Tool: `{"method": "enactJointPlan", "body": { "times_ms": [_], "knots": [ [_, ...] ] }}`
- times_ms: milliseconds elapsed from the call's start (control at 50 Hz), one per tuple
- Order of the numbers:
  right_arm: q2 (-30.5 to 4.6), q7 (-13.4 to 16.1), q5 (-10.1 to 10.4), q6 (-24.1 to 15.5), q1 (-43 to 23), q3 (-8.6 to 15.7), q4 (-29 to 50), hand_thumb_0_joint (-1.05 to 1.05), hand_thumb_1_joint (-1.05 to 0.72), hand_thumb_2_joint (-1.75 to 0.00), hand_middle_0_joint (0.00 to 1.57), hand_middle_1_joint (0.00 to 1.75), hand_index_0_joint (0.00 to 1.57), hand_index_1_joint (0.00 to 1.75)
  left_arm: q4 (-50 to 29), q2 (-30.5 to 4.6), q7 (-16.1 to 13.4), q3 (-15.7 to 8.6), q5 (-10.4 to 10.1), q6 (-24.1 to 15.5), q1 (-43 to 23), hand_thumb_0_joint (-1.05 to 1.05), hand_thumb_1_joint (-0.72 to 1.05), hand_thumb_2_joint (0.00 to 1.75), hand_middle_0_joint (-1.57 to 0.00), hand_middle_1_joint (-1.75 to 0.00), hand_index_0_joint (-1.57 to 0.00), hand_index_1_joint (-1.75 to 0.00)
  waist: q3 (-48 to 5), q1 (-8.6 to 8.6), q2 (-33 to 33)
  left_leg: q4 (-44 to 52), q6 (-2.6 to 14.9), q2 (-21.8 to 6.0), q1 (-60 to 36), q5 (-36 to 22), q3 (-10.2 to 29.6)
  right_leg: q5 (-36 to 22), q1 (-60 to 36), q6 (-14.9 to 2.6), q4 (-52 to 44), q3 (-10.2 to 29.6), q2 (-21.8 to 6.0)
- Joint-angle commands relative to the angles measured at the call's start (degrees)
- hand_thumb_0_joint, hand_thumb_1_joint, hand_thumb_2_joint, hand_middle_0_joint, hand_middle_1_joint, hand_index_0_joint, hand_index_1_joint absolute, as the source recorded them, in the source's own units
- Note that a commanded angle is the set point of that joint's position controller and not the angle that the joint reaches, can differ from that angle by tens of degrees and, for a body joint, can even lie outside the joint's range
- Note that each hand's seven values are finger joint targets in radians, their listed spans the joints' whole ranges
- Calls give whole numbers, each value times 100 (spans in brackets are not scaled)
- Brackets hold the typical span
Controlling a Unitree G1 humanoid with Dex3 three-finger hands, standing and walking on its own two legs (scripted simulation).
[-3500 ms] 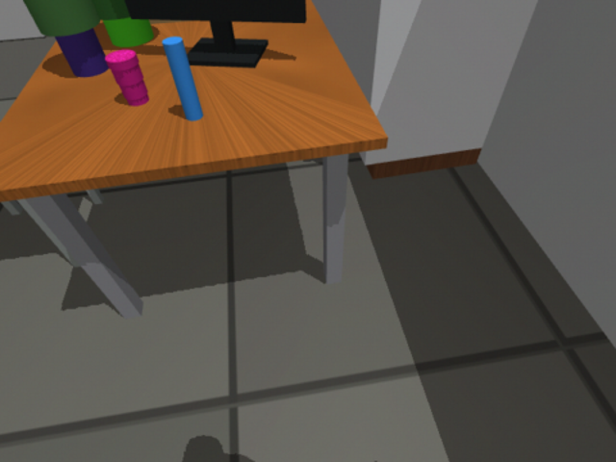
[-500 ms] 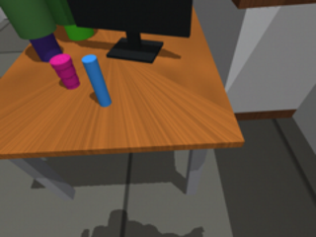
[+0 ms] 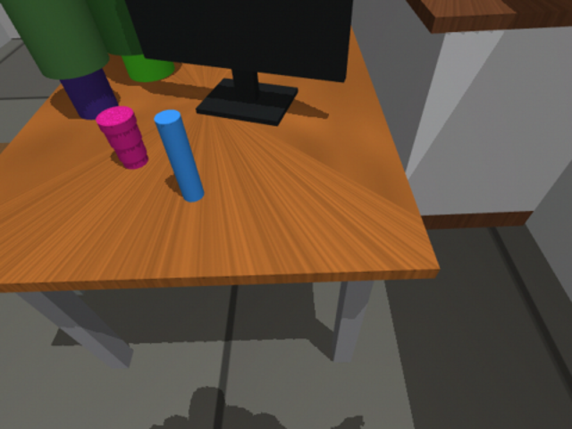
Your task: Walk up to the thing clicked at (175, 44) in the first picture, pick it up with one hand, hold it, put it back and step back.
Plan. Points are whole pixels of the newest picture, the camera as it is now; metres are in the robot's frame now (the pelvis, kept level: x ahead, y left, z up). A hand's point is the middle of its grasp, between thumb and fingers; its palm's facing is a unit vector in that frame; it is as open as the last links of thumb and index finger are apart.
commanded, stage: walk up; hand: left
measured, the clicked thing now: (181, 159) +0.59 +0.23 +0.05
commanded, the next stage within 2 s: stand in 0.32 s
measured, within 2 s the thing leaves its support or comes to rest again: neither
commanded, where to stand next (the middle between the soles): +0.07 +0.02 m, yaw +0 degrees
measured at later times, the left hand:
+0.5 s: hand out of the picture +0.07 +0.26 -0.16, palm faces -0.04 -0.94 -0.35, open 7.4 cm
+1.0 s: hand out of the picture +0.09 +0.25 -0.15, palm faces -0.05 -0.94 -0.35, open 7.4 cm
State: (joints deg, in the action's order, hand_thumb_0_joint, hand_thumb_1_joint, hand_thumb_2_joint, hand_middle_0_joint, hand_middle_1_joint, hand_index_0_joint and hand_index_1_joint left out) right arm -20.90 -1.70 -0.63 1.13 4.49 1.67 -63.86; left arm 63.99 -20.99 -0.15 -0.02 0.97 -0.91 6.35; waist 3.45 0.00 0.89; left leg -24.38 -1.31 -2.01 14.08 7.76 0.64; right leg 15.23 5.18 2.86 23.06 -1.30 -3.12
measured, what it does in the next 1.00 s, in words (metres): stands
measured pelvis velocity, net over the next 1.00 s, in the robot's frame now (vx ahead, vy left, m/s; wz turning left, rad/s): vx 0.02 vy -0.01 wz -0.01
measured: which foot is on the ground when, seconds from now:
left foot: down 0.00-1.00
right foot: down 0.00-1.00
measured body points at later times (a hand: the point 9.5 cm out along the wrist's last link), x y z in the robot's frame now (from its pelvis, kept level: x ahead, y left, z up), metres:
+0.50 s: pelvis +0.01 +0.00 +0.00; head +0.02 +0.01 +0.45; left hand +0.08 +0.31 -0.13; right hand +0.09 -0.30 -0.13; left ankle +0.06 +0.13 -0.74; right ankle -0.03 -0.15 -0.74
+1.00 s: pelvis +0.02 -0.01 +0.00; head +0.03 +0.00 +0.45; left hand +0.09 +0.30 -0.13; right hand +0.09 -0.31 -0.13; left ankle +0.06 +0.13 -0.74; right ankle -0.03 -0.15 -0.74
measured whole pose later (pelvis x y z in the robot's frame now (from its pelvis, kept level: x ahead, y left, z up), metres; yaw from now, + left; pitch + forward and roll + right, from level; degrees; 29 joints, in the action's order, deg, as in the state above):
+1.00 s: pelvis +0.02 -0.01 +0.00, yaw -1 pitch -2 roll +0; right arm -19.8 -0.7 -0.5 0.0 4.7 0.6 -65.7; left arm 64.0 -20.7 0.1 -0.3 0.8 -0.3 7.3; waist 3.2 -0.5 -0.3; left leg -20.8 -1.9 -2.5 11.5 7.4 0.0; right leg 14.2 2.5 2.6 18.7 -0.9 -2.7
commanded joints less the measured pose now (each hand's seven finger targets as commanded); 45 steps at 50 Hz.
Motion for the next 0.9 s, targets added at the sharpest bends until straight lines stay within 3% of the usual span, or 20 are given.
{"method": "enactJointPlan", "body": {
  "times_ms": [0,80,220,320,420,500,560,600,680,880],
  "knots": [
    [-1111,66,25,-131,-321,208,345,0,-90,-90,20,30,20,30,-339,-1309,-83,-303,-21,-181,-338,0,90,90,-20,-30,-20,-30,-573,-13,-163,234,294,-429,-791,-796,397,-790,439,-392,-653,335,-459],
    [-1149,71,20,-104,-269,227,299,0,-90,-90,20,30,20,30,-357,-1315,-79,-299,-8,-160,-444,0,90,90,-20,-30,-20,-30,-427,-70,-157,393,240,-405,-723,-332,419,-377,509,-410,-754,384,-496],
    [-1161,79,3,-123,-328,222,313,0,-90,-90,20,30,20,30,-324,-1268,-71,-294,-1,-137,-311,0,90,90,-20,-30,-20,-30,-535,-11,39,628,276,-494,-589,-216,550,-536,190,-394,-630,239,-414],
    [-1176,122,20,-218,-293,193,265,0,-90,-90,20,30,20,30,-203,-1127,-34,-253,-28,-72,-102,0,90,90,-20,-30,-20,-30,-381,-25,-34,895,229,-570,-582,123,687,-235,348,-341,-669,273,-400],
    [-1126,133,18,-249,-301,188,234,0,-90,-90,20,30,20,30,-252,-1182,-14,-254,-15,-86,-125,0,90,90,-20,-30,-20,-30,-451,-40,-48,800,208,-534,-650,-59,581,-253,337,-346,-776,346,-473],
    [-1084,144,35,-275,-331,164,223,0,-90,-90,20,30,20,30,-264,-1207,-18,-264,-21,-94,-116,0,90,90,-20,-30,-20,-30,-618,-38,44,665,205,-533,-794,-510,487,-506,250,-345,-762,351,-489],
    [-1115,155,42,-303,-305,154,192,0,-90,-90,20,30,20,30,-272,-1207,-22,-271,-38,-108,-83,0,90,90,-20,-30,-20,-30,-761,-15,28,522,230,-577,-945,-1201,443,-1052,93,-328,-703,353,-511],
    [-1098,165,46,-297,-279,136,167,0,-90,-90,20,30,20,30,-261,-1196,-21,-265,-39,-99,-74,0,90,90,-20,-30,-20,-30,-667,-35,-21,524,208,-573,-930,-1167,416,-1018,135,-320,-731,368,-516],
    [-1119,171,42,-257,-288,132,161,0,-90,-90,20,30,20,30,-256,-1184,-24,-280,-23,-66,-77,0,90,90,-20,-30,-20,-30,-411,-47,-41,667,191,-537,-758,-356,451,-480,273,-329,-839,369,-484],
    [-1100,167,30,-252,-285,116,180,0,-90,-90,20,30,20,30,-313,-1166,-26,-281,-27,-75,-64,0,90,90,-20,-30,-20,-30,-436,-44,-155,574,165,-538,-843,-748,395,-713,280,-335,-869,369,-485]
  ]
}}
